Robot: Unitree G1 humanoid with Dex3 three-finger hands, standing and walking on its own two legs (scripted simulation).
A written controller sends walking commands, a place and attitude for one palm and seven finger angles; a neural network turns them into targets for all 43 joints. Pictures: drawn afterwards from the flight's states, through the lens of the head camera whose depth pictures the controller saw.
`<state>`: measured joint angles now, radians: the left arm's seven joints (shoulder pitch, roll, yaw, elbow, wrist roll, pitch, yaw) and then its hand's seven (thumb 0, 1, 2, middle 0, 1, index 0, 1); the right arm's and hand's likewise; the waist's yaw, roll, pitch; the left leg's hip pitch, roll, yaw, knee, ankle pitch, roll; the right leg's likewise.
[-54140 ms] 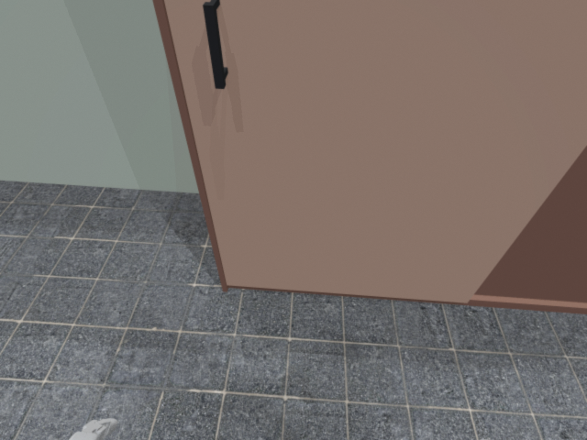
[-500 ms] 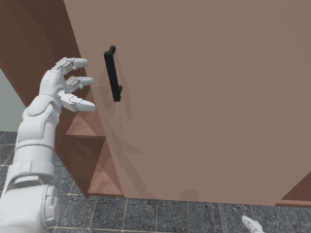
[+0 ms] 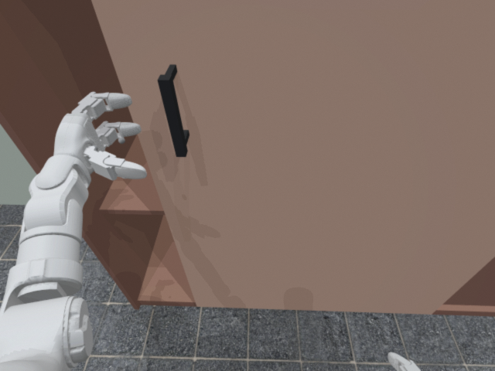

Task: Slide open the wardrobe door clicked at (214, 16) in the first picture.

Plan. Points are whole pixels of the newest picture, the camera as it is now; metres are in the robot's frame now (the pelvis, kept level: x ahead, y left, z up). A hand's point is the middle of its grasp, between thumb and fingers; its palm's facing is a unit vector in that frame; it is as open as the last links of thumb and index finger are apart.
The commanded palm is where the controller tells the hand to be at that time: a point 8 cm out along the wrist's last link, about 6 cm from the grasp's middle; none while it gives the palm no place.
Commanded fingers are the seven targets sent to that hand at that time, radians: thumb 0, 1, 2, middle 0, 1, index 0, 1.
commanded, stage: move the hooked fingers beside the handle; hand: left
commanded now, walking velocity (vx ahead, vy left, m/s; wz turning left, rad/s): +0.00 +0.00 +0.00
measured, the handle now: (176, 112) +0.48 +0.14 +0.20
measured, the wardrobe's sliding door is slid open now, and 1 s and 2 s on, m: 0.25 0.25 0.25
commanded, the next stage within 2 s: none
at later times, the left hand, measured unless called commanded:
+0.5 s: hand (121, 125) +0.40 +0.21 +0.22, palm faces +0.04 -1.00 -0.01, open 14.0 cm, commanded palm +0.37 +0.25 +0.20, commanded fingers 0.00 -0.50 0.30 -0.30 -1.20 -0.30 -1.20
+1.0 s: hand (127, 143) +0.40 +0.21 +0.19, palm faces +0.02 -1.00 +0.00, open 14.0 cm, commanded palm +0.38 +0.26 +0.20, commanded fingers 0.00 -0.50 0.30 -0.30 -1.20 -0.30 -1.20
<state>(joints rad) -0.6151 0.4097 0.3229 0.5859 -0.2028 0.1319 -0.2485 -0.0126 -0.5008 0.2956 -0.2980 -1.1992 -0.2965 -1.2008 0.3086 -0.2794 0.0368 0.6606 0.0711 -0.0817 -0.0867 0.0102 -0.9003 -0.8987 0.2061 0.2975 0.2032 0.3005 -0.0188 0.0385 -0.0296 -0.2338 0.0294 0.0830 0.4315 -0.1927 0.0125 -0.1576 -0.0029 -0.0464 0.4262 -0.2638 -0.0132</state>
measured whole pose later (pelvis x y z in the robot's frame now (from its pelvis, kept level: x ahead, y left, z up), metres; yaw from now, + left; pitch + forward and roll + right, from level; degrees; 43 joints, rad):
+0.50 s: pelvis +0.00 +0.00 +0.00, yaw +1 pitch -1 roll +0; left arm -0.69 0.41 0.29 0.60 -0.20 0.19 -0.24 -0.01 -0.50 0.29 -0.30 -1.20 -0.30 -1.20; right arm 0.25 -0.26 0.06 0.67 0.08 -0.08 -0.09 0.01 -0.90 -0.90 0.21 0.30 0.20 0.30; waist -0.01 0.03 -0.06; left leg -0.23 0.03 0.07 0.44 -0.20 0.01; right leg -0.14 0.00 -0.06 0.42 -0.27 -0.02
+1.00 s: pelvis +0.00 +0.00 +0.00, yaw +1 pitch +0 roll +0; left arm -0.65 0.41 0.29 0.63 -0.22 0.19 -0.26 -0.01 -0.50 0.30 -0.30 -1.20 -0.30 -1.20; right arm 0.27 -0.28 0.04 0.66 0.07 -0.08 -0.10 0.01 -0.90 -0.90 0.21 0.30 0.20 0.30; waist -0.02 0.04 -0.04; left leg -0.26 0.03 0.07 0.44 -0.19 0.01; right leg -0.17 0.00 -0.06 0.44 -0.27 -0.02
